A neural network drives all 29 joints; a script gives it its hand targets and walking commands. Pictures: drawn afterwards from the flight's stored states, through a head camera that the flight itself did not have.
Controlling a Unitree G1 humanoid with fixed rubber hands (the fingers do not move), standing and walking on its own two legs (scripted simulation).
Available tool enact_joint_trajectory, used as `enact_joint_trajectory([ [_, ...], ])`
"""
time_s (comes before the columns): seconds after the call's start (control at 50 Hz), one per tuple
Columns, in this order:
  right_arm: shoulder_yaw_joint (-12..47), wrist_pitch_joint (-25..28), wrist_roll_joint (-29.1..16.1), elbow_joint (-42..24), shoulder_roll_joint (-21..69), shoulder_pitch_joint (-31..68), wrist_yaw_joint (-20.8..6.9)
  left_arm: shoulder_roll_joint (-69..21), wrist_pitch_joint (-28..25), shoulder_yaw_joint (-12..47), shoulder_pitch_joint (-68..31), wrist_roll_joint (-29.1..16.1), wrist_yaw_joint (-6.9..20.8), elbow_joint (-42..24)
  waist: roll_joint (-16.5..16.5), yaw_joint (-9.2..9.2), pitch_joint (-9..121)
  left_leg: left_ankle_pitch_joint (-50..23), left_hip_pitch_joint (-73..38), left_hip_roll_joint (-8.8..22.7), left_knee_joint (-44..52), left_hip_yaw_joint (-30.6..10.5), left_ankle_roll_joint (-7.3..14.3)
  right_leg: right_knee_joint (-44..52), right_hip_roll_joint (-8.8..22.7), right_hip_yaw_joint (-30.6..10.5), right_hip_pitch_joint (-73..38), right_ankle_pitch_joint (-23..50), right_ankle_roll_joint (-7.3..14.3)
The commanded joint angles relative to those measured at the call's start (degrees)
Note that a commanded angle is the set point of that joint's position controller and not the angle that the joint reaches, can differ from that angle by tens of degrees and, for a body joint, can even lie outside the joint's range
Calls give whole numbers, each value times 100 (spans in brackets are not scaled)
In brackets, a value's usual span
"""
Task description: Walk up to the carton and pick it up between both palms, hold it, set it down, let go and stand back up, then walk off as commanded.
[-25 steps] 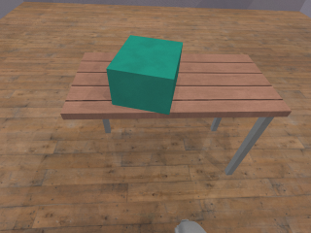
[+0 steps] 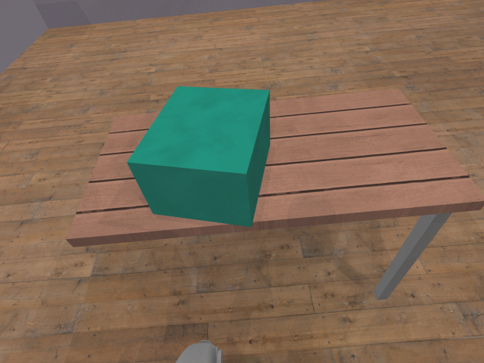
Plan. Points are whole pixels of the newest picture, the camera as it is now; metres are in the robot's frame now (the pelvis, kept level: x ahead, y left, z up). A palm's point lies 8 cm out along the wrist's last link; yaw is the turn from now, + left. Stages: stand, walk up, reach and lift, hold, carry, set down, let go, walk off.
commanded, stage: walk up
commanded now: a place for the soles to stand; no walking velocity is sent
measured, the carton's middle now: (211, 151) +0.61 +0.08 -0.01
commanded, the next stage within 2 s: reach and lift in 1.62 s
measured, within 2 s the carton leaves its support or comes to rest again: neither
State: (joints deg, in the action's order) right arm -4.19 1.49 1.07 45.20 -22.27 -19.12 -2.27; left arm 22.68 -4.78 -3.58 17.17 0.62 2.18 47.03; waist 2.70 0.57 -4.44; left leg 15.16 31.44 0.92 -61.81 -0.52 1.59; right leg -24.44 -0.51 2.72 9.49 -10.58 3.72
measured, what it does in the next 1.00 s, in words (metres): walks ahead: left foot, then right foot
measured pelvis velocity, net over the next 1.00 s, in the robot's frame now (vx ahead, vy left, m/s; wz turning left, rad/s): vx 0.10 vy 0.06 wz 0.03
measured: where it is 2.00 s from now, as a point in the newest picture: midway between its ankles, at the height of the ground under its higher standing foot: outside the picture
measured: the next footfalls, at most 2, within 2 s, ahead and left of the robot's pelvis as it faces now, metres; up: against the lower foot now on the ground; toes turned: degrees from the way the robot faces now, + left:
left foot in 0.26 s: +0.20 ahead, +0.16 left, +0.00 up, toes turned +0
right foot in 0.58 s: +0.13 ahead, -0.05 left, +0.00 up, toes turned -1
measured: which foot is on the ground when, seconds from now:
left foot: up 0.00-0.24, down 0.26-1.00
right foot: down 0.00-0.30, up 0.32-0.56, down 0.58-1.00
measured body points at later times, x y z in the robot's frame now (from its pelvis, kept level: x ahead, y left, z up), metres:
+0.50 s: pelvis +0.09 +0.06 -0.02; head +0.11 +0.07 +0.43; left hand +0.17 +0.38 -0.13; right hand +0.22 -0.25 -0.11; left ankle +0.16 +0.16 -0.74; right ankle +0.11 -0.08 -0.72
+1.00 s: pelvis +0.10 +0.06 -0.02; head +0.12 +0.05 +0.43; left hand +0.18 +0.37 -0.12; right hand +0.23 -0.25 -0.12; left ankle +0.16 +0.16 -0.74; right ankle +0.12 -0.07 -0.74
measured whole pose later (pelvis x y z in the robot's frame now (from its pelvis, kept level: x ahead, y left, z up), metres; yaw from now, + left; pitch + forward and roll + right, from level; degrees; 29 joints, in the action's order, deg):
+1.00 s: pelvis +0.10 +0.06 -0.02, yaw +2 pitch -3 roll -1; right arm -4.2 0.5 1.4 45.3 -21.8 -9.7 -1.1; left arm 21.2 -1.6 -3.5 14.0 0.6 0.3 47.2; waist 2.2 0.6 -5.2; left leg 12.9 19.8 -0.2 -35.2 0.1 1.3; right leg -34.5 0.0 0.4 15.2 -16.8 0.9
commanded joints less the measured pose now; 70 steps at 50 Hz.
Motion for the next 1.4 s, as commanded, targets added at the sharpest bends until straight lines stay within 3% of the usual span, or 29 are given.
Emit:
enact_joint_trajectory([
  [0.0,-350,-44,-2,-126,-1251,-247,-68,1447,-192,-496,-61,-17,-170,-325,-577,20,-500,-834,520,229,616,-588,-283,1679,1296,-1191,322,-1637,14],
  [0.04,-350,-48,33,-138,-1192,-98,-30,1376,-158,-434,-159,-4,-201,-311,-615,59,-592,-891,430,257,813,-408,-328,1604,1224,-988,474,-1325,199],
  [0.06,-330,-36,43,-175,-1137,-59,-39,1379,-137,-445,-54,-2,-182,-306,-530,30,-439,-895,318,326,1041,-346,-283,1466,1138,-878,353,-1123,116],
  [0.1,-255,-5,91,-261,-977,79,-24,1346,-92,-407,-120,16,-188,-400,-619,-38,-140,-788,107,487,1562,-208,-209,945,1247,-769,-15,-262,498],
  [0.12,-233,14,91,-275,-881,39,1,1296,-98,-380,-111,-4,-206,-366,-382,-15,-11,-868,-107,447,1875,-222,-163,499,1322,-736,-154,925,543],
  [0.14,-189,61,136,-337,-794,292,29,1224,-69,-348,17,-30,-231,-351,-504,-77,45,-917,-265,453,2291,46,-58,62,1303,-550,-289,2158,595],
  [0.18,-194,145,115,-349,-806,275,86,1224,-13,-279,30,-36,-239,-318,-495,-139,380,-953,-823,293,2897,168,38,-528,1309,-558,-540,2864,598],
  [0.22,-187,226,124,-149,-806,-236,165,1272,78,-277,-121,-53,-248,-419,-438,-4,486,-1548,-1699,179,4037,182,116,-1339,1099,-445,-381,2427,379],
  [0.24,-287,253,164,8,-1152,-462,230,1068,132,-236,-18,-70,-257,-465,248,37,815,-2258,-2402,245,3757,-6,251,-2179,764,-283,54,1776,230],
  [0.26,-352,267,192,-105,-1480,-553,282,739,122,-126,194,-154,-270,-536,1227,58,1024,-3382,-2999,1349,3584,-1421,620,-3119,406,-219,835,-166,-29],
  [0.28,-280,311,78,-188,-1498,-165,286,572,205,-62,276,-225,-289,-428,1102,-163,685,-3668,-2684,1824,3726,-2357,1020,-3352,-229,-219,1406,-2470,-203],
  [0.3,-220,287,14,-313,-1453,71,273,860,304,-83,223,-167,-350,-354,1001,-86,417,-2560,-2308,2113,3960,-2588,1510,-3378,25,-502,1544,-2671,-191],
  [0.32,-255,226,-25,-400,-1384,266,275,1010,313,-94,27,-133,-361,-372,757,-28,429,-1876,-2128,2106,4093,-2631,1611,-3365,131,-359,1606,-2646,-188],
  [0.36,-111,184,-6,-311,-1145,346,301,914,286,-98,-133,-99,-295,-284,237,-8,112,-2481,-1425,1494,3884,-1634,1193,-2909,276,-474,1161,-2335,-153],
  [0.38,-109,164,53,-340,-1237,306,299,854,285,-123,-13,-101,-276,-287,804,-3,162,-2232,-1355,1188,3864,-1196,998,-2494,237,-311,1013,-2096,-142],
  [0.42,-119,144,58,-323,-1225,540,275,869,309,-154,1,-82,-266,-172,859,6,229,-1434,-1302,1007,3968,-1279,824,-2202,155,-246,939,-1653,-209],
  [0.46,-120,74,68,-311,-1275,691,249,855,313,-138,65,-36,-314,-48,891,-6,363,-883,-1262,1030,3832,-1182,906,-1722,93,-106,687,-1211,-222],
  [0.5,-136,-8,37,-451,-1236,1086,232,803,276,-198,123,22,-356,64,658,-137,430,-81,-925,975,3627,-1094,733,-958,3,12,78,-307,-181],
  [0.54,-54,-50,-30,-384,-978,1295,218,938,207,-219,197,88,-391,61,226,-258,370,435,-436,776,3419,-938,386,-505,354,-546,-99,89,-50],
  [0.58,9,-67,-92,-270,-814,1132,169,1372,143,-213,-294,179,-394,-91,-579,35,378,977,-837,206,2861,-642,0,619,1486,-2254,681,-1321,408],
  [0.6,-40,-106,-51,-85,-883,1007,167,1482,128,-246,-678,152,-357,-167,-904,93,359,900,-1414,-4,2442,-347,-57,871,1717,-2440,1182,-2174,615],
  [0.64,-35,-83,18,-4,-886,878,134,1215,121,-144,-988,115,-312,-171,-679,250,104,745,-2037,117,2873,-360,48,633,1376,-1801,1768,-1739,415],
  [0.72,-100,12,52,27,-1048,1178,105,1078,130,-127,-773,59,-271,-109,-448,10,610,466,-1694,472,3798,-883,172,-71,668,-957,733,-1065,-16],
  [0.84,-64,-5,50,50,-1045,1341,127,1102,151,-110,-758,38,-252,-76,31,-94,317,463,-1432,526,3850,-902,120,-175,715,-1023,724,-893,56],
  [0.88,-40,10,38,73,-1033,1255,117,1142,123,-116,-794,56,-261,-61,-315,-34,331,287,-1395,532,3787,-916,149,-113,718,-1002,654,-737,57],
  [0.96,-20,49,34,-11,-1035,1271,135,1146,139,-118,-717,29,-274,-68,-194,-72,703,-496,-1568,565,3625,-807,212,-429,678,-886,327,189,32],
  [1.04,-24,3,23,-4,-990,1364,138,1059,158,-91,-776,33,-283,-49,-217,-47,700,-433,-1801,598,3571,-778,237,-336,660,-893,604,-157,52],
  [1.12,-35,-5,37,39,-1105,1381,118,1074,174,-115,-721,43,-275,-48,-142,-101,490,403,-1447,560,3811,-886,201,-301,654,-954,578,-476,90],
  [1.38,-126,-150,109,-93,-1101,1281,43,1370,127,-259,-720,77,-317,-106,-229,-3,558,132,-1551,348,3362,-708,228,-160,837,-1109,724,-586,165],
])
